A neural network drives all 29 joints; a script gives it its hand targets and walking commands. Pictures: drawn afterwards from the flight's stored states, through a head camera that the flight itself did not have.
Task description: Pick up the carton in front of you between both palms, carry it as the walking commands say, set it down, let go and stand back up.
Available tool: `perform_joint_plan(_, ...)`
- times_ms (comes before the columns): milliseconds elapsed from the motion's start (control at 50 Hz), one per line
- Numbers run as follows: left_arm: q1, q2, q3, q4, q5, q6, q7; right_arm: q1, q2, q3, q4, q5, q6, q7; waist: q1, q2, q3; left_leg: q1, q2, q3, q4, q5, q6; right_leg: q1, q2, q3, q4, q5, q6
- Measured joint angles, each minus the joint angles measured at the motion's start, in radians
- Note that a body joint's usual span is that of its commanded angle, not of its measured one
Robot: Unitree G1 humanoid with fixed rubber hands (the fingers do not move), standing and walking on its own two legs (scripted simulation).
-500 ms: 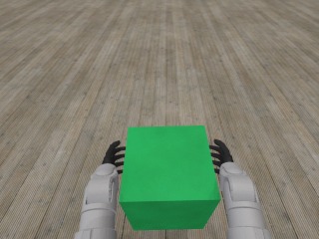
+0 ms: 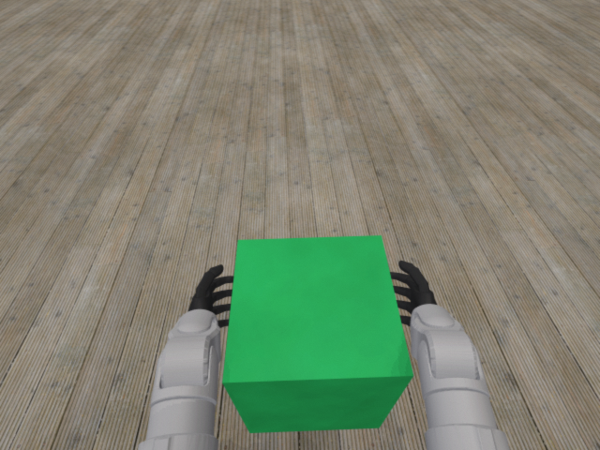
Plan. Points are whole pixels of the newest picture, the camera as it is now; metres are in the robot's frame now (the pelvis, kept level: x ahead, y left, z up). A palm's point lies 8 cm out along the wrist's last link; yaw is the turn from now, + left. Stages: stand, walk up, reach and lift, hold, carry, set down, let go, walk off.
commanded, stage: hold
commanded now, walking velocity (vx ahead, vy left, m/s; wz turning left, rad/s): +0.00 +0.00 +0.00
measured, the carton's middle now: (312, 339) +0.29 +0.00 -0.04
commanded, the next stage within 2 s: set down in 0.28 s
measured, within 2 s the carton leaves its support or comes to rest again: neither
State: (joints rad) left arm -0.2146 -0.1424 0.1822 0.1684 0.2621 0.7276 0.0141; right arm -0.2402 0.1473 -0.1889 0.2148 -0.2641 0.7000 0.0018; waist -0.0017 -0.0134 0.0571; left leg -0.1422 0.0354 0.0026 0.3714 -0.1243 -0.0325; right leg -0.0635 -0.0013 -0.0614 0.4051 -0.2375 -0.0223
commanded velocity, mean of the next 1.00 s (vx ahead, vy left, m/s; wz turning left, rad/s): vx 0.00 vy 0.00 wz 0.00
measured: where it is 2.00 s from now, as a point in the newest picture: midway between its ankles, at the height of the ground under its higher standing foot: outside the picture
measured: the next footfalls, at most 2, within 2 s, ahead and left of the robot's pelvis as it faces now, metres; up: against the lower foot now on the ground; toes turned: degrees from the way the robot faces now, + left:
none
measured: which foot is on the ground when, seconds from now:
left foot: down 0.00-1.00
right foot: down 0.00-1.00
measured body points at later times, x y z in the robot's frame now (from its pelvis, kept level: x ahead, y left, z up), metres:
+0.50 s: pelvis +0.00 +0.04 +0.00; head -0.04 +0.05 +0.44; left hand +0.33 +0.16 +0.03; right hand +0.30 -0.15 +0.03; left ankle +0.06 +0.14 -0.74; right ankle +0.00 -0.10 -0.74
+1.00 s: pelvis -0.03 +0.02 -0.09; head +0.19 +0.02 +0.31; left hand +0.37 +0.17 -0.18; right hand +0.36 -0.14 -0.17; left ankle +0.06 +0.14 -0.74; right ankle +0.00 -0.10 -0.74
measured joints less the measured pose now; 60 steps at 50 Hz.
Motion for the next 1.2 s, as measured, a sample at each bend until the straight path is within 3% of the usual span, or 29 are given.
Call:
perform_joint_plan(360,-0.097,-0.023,0.076,0.124,0.057,-0.004,-0.02,-0.076,0.019,-0.092,0.11,-0.051,-0.009,0.021,0.005,-0.014,-0.021,0.044,-0.047,-0.001,0.01,-0.022,0.041,0.013,0.003,0.125,0.001,0.018,0.032)
perform_joint_plan(580,-0.284,-0.069,0.288,0.309,0.149,-0.119,-0.036,-0.276,0.037,-0.296,0.321,-0.173,-0.132,0.067,0.016,-0.017,0.015,-0.071,-0.072,-0.011,0.131,-0.075,0.053,-0.109,0.012,0.167,0.137,-0.045,0.03)
perform_joint_plan(720,-0.325,-0.059,0.318,0.345,0.176,-0.292,-0.051,-0.328,0.044,-0.332,0.361,-0.204,-0.303,0.062,0.027,-0.018,0.043,-0.336,-0.072,-0.03,0.242,-0.09,0.044,-0.369,0.026,0.159,0.249,-0.063,0.042)
perform_joint_plan(900,-0.323,0.005,0.238,0.336,0.034,-0.539,-0.018,-0.32,0.006,-0.207,0.34,-0.02,-0.534,-0.025,0.033,-0.015,-0.01,-0.848,-0.066,-0.069,0.47,-0.127,0.017,-0.875,0.061,0.138,0.474,-0.103,0.034)
perform_joint_plan(1020,-0.364,0.037,0.221,0.316,-0.037,-0.555,-0.015,-0.352,-0.01,-0.165,0.307,0.072,-0.545,-0.06,0.043,-0.022,-0.13,-1.121,-0.069,-0.083,0.637,-0.175,0.0,-1.151,0.085,0.141,0.643,-0.148,0.034)
perform_joint_plan(1200,-0.495,0.052,0.301,0.381,0.004,-0.477,-0.037,-0.481,-0.009,-0.241,0.366,0.034,-0.467,-0.062,0.055,-0.031,-0.23,-1.358,-0.079,-0.09,0.834,-0.236,-0.007,-1.385,0.103,0.137,0.839,-0.21,0.038)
